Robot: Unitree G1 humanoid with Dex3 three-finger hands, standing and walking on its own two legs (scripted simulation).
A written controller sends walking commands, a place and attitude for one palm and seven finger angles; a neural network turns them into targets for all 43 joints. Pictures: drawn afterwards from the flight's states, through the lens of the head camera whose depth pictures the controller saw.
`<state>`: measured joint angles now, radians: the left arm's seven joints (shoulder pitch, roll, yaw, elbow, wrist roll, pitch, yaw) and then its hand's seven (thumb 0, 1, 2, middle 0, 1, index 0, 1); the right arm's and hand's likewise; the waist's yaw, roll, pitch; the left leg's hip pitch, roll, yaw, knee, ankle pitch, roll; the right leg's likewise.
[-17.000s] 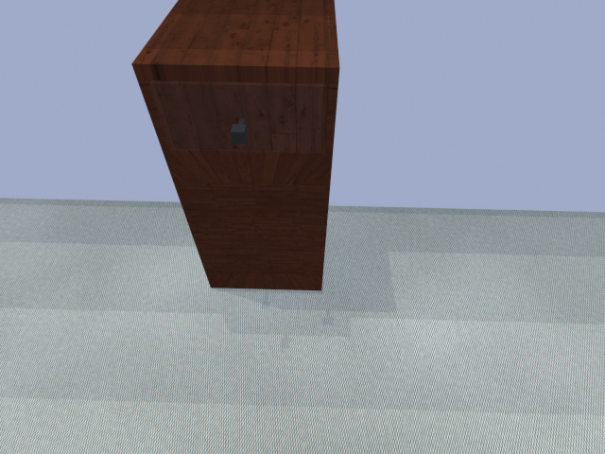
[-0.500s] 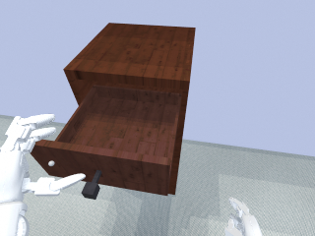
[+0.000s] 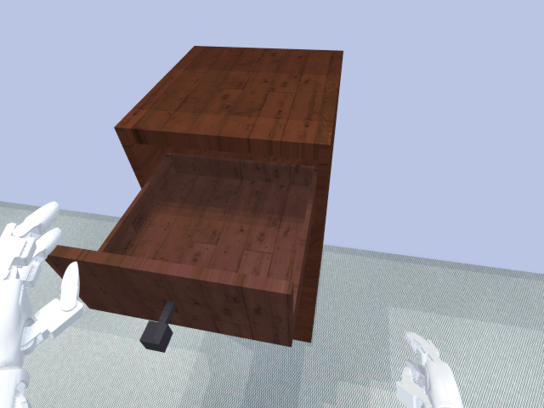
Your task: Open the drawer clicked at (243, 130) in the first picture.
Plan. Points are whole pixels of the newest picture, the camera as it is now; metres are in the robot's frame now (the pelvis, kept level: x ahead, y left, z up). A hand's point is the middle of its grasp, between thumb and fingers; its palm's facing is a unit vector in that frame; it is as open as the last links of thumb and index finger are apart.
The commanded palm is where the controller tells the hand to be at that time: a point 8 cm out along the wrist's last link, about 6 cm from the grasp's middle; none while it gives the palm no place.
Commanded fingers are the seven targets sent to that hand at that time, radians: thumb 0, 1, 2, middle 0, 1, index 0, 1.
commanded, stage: draw the hand back to the body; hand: left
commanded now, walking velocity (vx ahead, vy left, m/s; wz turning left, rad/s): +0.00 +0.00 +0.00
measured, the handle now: (162, 325) +0.23 +0.21 +0.00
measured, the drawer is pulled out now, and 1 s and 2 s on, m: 0.29 0.29 0.29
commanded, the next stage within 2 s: step back with the hand held close in 0.12 s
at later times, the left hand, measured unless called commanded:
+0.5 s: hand (68, 307) +0.17 +0.24 +0.16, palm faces +0.31 -0.81 -0.49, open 7.4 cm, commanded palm +0.11 +0.29 +0.18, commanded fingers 0.00 0.90 0.90 -0.20 -0.30 -0.20 -0.30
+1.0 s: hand (6, 386) +0.09 +0.25 +0.16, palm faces +0.39 -0.81 -0.43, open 7.4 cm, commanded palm +0.03 +0.30 +0.18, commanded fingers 0.00 0.90 0.90 -0.20 -0.30 -0.20 -0.30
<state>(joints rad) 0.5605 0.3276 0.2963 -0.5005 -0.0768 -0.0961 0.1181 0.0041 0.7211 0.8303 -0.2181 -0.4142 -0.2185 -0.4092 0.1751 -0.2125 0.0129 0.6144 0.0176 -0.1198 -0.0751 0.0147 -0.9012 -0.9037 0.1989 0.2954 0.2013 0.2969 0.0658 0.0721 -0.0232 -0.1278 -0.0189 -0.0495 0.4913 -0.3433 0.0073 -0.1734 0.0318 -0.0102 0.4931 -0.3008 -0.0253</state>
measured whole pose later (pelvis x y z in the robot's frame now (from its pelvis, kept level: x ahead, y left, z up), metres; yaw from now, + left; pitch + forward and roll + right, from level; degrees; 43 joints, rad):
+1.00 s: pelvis -0.10 +0.02 -0.01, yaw +0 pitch +1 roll +0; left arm 0.60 0.36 0.36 -0.59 -0.04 -0.22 0.17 0.01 0.89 0.90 -0.21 -0.31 -0.21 -0.30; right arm 0.21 -0.22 0.01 0.58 0.00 -0.06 -0.06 0.01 -0.90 -0.90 0.20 0.30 0.20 0.30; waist 0.00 0.00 0.00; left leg -0.39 -0.02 0.00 0.62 -0.24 0.03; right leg -0.42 0.00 0.00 0.58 -0.19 0.00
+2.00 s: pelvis -0.31 -0.01 +0.00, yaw -2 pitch +1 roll +1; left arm 0.65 0.36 0.34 -0.53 -0.02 -0.19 0.16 0.01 0.89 0.90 -0.21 -0.31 -0.21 -0.30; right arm 0.30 -0.26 -0.03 0.65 0.00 -0.07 -0.06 0.02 -0.90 -0.90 0.20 0.30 0.20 0.30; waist -0.03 -0.02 -0.05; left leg -0.23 0.00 0.07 0.53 -0.38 0.04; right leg -0.30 -0.02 -0.07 0.47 -0.19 -0.04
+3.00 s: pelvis -0.32 +0.03 +0.01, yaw -1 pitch -2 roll -1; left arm 0.34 0.17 0.02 1.16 0.01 0.02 0.03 0.00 0.92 0.90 -0.20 -0.30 -0.20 -0.30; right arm 0.31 -0.14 0.01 1.11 -0.01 0.02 -0.04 0.01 -0.91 -0.90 0.20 0.29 0.20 0.30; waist 0.01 0.00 0.07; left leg -0.17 -0.01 0.06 0.41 -0.21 0.04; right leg -0.17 -0.02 -0.07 0.38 -0.18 0.00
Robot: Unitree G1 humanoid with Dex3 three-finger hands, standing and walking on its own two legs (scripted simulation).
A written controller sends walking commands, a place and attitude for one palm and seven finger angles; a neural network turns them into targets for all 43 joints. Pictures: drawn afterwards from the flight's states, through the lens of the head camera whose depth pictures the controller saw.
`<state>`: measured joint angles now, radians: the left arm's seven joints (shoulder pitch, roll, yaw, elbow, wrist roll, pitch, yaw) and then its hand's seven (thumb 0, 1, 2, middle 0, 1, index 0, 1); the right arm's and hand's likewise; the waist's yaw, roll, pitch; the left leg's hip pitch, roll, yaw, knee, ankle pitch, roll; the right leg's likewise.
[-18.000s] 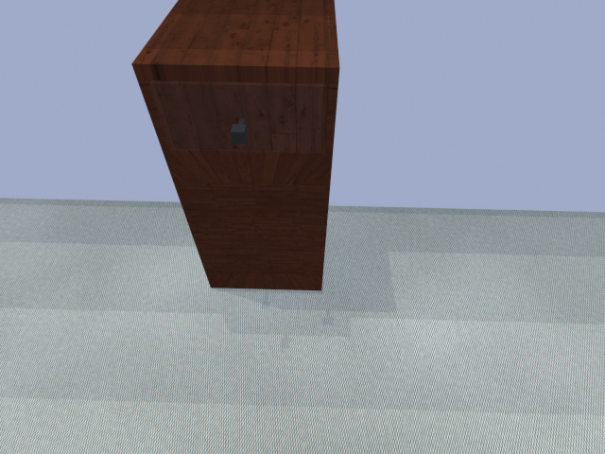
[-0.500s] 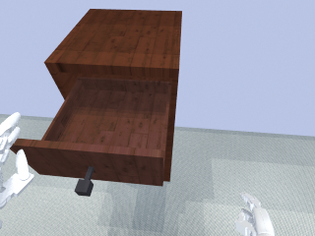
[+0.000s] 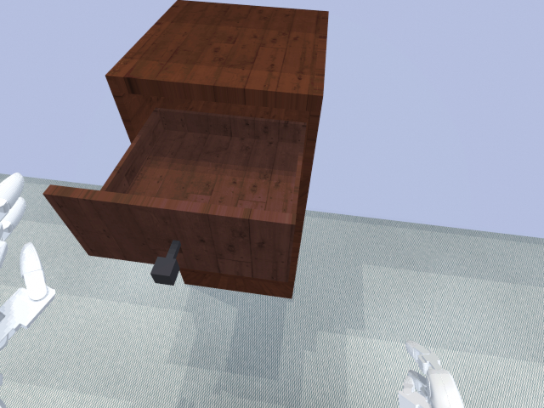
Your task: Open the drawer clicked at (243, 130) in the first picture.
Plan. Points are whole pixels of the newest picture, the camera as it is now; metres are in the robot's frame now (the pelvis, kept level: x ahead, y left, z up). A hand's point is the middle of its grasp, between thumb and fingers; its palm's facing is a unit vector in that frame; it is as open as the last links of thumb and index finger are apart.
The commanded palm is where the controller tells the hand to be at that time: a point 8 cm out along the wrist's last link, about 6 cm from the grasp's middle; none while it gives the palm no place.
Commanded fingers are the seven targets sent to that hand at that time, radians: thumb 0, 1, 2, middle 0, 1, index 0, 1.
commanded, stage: step back with the hand held close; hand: left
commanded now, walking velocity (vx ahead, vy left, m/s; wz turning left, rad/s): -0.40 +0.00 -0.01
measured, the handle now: (169, 261) +0.33 +0.19 +0.01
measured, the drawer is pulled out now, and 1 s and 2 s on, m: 0.29 0.29 0.29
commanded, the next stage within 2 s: stop stepping back and stand still in 0.48 s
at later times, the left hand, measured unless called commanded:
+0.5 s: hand (4, 388) +0.11 +0.23 +0.17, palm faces +0.31 -0.82 -0.49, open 7.4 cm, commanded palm +0.04 +0.28 +0.20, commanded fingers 0.00 0.90 0.90 -0.20 -0.30 -0.20 -0.30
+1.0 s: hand out of the picture -0.01 +0.20 +0.17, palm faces +0.34 -0.83 -0.44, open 7.4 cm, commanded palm -0.07 +0.25 +0.20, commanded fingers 0.00 0.90 0.90 -0.20 -0.30 -0.20 -0.30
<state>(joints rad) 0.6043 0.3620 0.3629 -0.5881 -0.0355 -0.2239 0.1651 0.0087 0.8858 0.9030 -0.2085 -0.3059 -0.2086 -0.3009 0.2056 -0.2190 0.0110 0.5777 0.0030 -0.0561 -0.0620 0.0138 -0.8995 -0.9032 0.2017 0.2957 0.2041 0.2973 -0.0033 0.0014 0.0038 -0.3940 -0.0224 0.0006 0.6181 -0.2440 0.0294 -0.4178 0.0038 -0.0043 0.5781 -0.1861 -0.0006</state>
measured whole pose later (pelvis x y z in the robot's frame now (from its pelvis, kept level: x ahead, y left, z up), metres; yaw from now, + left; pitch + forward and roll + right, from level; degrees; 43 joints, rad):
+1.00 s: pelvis -0.21 -0.03 +0.02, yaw -2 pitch +1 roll +1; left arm 0.65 0.36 0.34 -0.53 -0.02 -0.19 0.16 0.01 0.89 0.90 -0.21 -0.31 -0.21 -0.30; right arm 0.30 -0.26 -0.03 0.65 0.00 -0.07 -0.06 0.02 -0.90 -0.90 0.20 0.30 0.20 0.30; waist -0.03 -0.02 -0.05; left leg -0.23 0.00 0.07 0.53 -0.38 0.04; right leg -0.30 -0.02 -0.07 0.47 -0.19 -0.04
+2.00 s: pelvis -0.22 +0.01 +0.02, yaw -1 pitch -2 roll -1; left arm 0.34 0.17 0.02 1.16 0.01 0.02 0.03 0.00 0.92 0.90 -0.20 -0.30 -0.20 -0.30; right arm 0.31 -0.14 0.01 1.11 -0.01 0.02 -0.04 0.01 -0.91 -0.90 0.20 0.29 0.20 0.30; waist 0.01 0.00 0.07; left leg -0.17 -0.01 0.06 0.41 -0.21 0.04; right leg -0.17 -0.02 -0.07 0.38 -0.18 0.00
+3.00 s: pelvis -0.21 +0.00 +0.02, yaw -2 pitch -2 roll +0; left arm 0.29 0.11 0.02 1.16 0.01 0.00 0.04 0.00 0.91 0.90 -0.20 -0.30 -0.20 -0.30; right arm 0.29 -0.11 -0.01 1.14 -0.01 0.01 -0.04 0.01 -0.91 -0.90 0.20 0.29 0.20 0.30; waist 0.00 0.01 0.06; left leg -0.15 0.00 0.07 0.39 -0.21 0.02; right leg -0.17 -0.01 -0.06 0.39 -0.20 -0.01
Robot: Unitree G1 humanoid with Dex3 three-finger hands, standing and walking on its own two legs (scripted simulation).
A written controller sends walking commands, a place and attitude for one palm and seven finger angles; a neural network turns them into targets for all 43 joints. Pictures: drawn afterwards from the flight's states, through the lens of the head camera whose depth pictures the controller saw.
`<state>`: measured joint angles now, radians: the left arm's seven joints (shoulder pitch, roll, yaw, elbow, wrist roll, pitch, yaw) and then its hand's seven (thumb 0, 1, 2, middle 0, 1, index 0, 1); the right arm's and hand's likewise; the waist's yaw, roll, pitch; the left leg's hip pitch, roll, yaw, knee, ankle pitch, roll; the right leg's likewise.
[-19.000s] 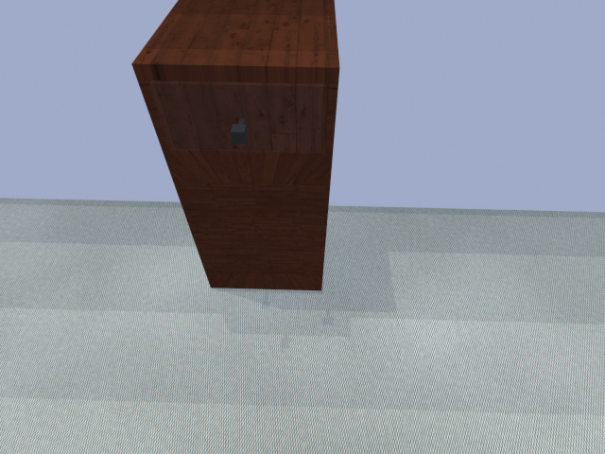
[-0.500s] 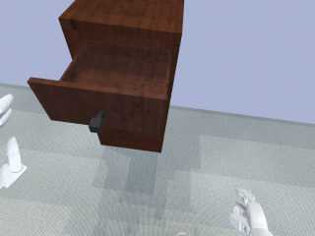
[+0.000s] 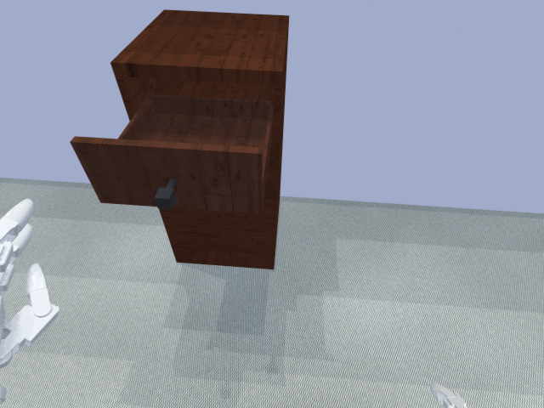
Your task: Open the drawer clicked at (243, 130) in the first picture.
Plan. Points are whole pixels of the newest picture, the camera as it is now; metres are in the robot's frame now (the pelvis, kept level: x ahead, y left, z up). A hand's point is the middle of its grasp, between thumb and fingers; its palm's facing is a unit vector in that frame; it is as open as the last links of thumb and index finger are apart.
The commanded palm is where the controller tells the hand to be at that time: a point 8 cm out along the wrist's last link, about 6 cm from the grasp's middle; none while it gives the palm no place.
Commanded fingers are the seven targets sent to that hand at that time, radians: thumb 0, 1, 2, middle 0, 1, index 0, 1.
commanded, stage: stop stepping back and stand still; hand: left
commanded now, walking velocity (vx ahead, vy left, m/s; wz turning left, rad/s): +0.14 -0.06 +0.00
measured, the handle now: (168, 192) +0.53 +0.24 -0.01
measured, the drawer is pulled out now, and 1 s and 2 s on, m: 0.29 0.29 0.29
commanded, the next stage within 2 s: let the arm hang, fingers relaxed in 0.28 s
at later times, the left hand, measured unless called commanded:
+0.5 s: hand (90, 376) +0.18 +0.25 -0.01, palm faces +0.25 -0.88 -0.41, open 7.4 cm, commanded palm none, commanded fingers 0.00 0.90 0.90 -0.20 -0.30 -0.20 -0.30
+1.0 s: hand out of the picture -0.06 +0.22 -0.17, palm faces +0.07 -0.98 -0.21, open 7.3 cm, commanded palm none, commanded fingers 0.00 0.90 0.90 -0.20 -0.30 -0.20 -0.30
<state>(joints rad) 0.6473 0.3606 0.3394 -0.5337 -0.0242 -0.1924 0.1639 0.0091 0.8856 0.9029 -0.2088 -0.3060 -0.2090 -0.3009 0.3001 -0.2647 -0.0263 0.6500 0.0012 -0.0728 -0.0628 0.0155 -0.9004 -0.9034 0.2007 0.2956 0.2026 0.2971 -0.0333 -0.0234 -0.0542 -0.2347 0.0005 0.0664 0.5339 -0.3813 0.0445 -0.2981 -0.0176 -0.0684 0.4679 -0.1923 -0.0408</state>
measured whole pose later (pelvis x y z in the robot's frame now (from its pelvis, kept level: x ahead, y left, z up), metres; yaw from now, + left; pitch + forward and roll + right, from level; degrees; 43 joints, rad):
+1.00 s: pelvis -0.01 +0.04 +0.00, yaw +1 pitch -2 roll -1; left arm 0.34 0.17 0.02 1.16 0.01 0.02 0.03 0.00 0.92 0.90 -0.20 -0.30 -0.20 -0.30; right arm 0.31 -0.14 0.01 1.11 -0.01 0.02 -0.04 0.01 -0.91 -0.90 0.20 0.29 0.20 0.30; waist 0.01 0.00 0.07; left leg -0.17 -0.01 0.06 0.41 -0.21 0.04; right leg -0.17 -0.02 -0.07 0.38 -0.18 0.00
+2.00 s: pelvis +0.00 +0.03 +0.00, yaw +0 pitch -2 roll +0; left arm 0.29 0.11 0.02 1.16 0.01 0.00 0.04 0.00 0.91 0.90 -0.20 -0.30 -0.20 -0.30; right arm 0.29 -0.11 -0.01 1.14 -0.01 0.01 -0.04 0.01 -0.91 -0.90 0.20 0.29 0.20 0.30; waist 0.00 0.01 0.06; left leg -0.15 0.00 0.07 0.39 -0.21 0.02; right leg -0.17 -0.01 -0.06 0.39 -0.20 -0.01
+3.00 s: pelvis +0.01 +0.01 +0.00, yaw +5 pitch -1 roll -1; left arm 0.19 0.16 0.06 1.07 0.02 0.02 0.03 0.00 0.91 0.90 -0.20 -0.30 -0.20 -0.30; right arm 0.24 -0.16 -0.04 1.09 -0.02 0.04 -0.03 0.00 -0.91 -0.90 0.20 0.29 0.20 0.30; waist -0.02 0.03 0.09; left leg -0.24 0.03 0.01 0.56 -0.30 -0.01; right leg -0.19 0.00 -0.15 0.48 -0.27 -0.05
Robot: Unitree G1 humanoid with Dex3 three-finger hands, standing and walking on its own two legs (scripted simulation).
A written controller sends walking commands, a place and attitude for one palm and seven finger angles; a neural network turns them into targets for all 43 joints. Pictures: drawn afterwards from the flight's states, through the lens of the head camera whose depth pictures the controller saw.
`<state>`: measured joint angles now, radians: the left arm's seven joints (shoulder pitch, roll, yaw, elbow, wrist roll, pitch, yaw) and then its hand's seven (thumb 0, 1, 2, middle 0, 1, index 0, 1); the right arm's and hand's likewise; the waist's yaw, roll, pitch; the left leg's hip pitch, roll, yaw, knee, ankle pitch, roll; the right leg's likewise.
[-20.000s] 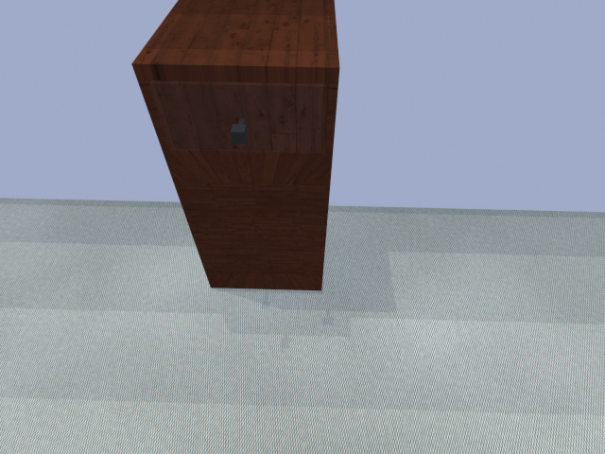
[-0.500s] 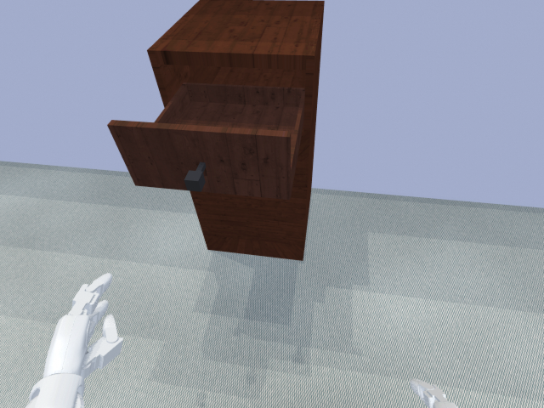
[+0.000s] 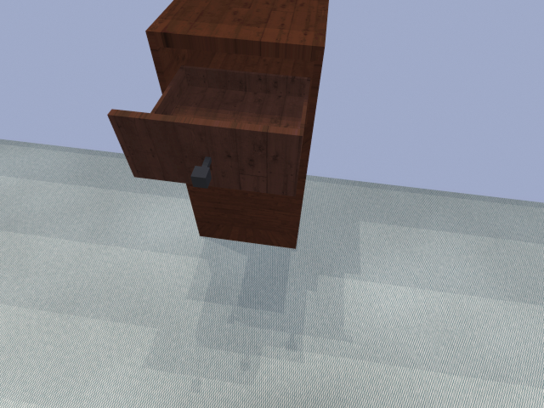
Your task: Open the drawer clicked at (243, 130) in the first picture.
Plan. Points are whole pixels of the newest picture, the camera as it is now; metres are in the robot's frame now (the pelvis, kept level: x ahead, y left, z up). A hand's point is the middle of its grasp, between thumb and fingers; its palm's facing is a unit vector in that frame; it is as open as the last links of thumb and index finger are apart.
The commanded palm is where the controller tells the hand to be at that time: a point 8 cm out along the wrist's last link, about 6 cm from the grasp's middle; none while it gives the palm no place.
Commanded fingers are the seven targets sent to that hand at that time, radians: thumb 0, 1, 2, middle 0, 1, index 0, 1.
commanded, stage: let the arm hang, fingers relaxed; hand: left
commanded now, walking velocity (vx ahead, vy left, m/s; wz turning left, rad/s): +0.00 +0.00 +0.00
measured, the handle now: (203, 171) +0.55 +0.19 -0.01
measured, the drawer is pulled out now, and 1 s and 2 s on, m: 0.29 0.29 0.29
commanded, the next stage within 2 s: look to check the result in 0.48 s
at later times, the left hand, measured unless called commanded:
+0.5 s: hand out of the picture -0.01 +0.16 -0.18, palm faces +0.03 -0.99 -0.17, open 7.4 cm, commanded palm none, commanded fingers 0.00 0.90 0.90 -0.20 -0.30 -0.20 -0.30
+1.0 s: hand out of the picture -0.01 +0.15 -0.18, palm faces +0.03 -0.98 -0.17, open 7.4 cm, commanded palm none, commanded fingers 0.00 0.90 0.90 -0.20 -0.30 -0.20 -0.30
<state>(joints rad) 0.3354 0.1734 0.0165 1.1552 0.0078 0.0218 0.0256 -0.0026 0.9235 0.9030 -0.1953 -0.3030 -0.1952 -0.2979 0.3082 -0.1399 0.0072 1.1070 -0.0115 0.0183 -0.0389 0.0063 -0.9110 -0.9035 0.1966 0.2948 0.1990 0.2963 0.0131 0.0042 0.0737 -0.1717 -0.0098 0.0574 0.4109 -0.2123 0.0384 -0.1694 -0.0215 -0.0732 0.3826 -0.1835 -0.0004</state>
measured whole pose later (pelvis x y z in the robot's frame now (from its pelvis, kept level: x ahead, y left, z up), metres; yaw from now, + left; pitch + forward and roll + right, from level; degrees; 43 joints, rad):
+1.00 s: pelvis +0.01 -0.01 +0.00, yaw -1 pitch -2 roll +0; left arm 0.29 0.11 0.02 1.16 0.01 0.00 0.04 0.00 0.91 0.90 -0.20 -0.30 -0.20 -0.30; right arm 0.29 -0.11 -0.01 1.14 -0.01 0.01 -0.04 0.01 -0.91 -0.90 0.20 0.29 0.20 0.30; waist 0.00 0.01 0.06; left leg -0.15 0.00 0.07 0.39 -0.21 0.02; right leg -0.17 -0.01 -0.06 0.39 -0.20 -0.01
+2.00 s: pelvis +0.01 -0.03 -0.01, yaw +4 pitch -1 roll -1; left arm 0.19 0.16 0.06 1.07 0.02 0.02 0.03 0.00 0.91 0.90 -0.20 -0.30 -0.20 -0.30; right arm 0.24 -0.16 -0.04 1.09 -0.02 0.04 -0.03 0.00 -0.91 -0.90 0.20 0.29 0.20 0.30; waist -0.02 0.03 0.09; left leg -0.24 0.03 0.01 0.56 -0.30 -0.01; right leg -0.19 0.00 -0.15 0.48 -0.27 -0.05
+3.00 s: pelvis +0.03 -0.06 -0.01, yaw +14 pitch -1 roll +0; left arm 0.17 0.18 0.06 1.07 0.01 0.02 0.03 0.00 0.91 0.90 -0.20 -0.30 -0.20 -0.30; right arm 0.21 -0.15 -0.04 1.08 -0.02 0.03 -0.04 0.01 -0.92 -0.90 0.20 0.30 0.20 0.30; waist 0.00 0.00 0.09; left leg -0.23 0.01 -0.07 0.51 -0.26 -0.03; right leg -0.17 -0.01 -0.07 0.49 -0.30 -0.01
